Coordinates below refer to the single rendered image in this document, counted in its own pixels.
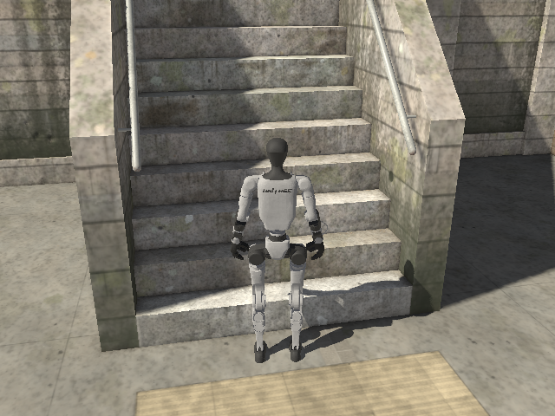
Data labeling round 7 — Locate stairs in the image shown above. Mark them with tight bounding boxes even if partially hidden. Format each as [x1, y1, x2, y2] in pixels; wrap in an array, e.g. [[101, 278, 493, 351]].
[[123, 0, 413, 348]]

